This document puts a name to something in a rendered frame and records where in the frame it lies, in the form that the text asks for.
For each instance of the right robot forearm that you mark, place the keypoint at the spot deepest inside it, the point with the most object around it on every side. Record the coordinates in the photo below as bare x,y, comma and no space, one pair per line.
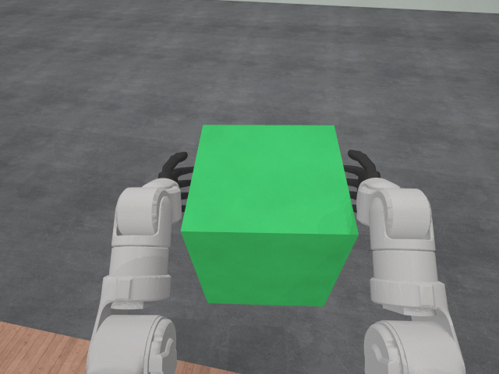
404,262

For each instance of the right robot hand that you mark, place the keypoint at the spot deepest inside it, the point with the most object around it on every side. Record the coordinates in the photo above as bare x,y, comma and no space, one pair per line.
368,171

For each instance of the left robot upper arm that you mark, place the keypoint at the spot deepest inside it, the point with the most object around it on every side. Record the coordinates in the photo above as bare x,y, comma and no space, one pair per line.
134,344

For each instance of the right robot upper arm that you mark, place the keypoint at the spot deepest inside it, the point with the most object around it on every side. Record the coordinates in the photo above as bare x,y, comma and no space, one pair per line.
410,347

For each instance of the carton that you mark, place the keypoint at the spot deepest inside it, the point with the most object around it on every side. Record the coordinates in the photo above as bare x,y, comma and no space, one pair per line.
268,218

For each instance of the left robot forearm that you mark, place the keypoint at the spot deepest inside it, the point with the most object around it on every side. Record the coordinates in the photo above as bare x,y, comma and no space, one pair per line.
138,275

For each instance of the left robot hand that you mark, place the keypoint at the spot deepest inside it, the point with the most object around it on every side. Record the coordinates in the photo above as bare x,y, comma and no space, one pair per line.
168,171

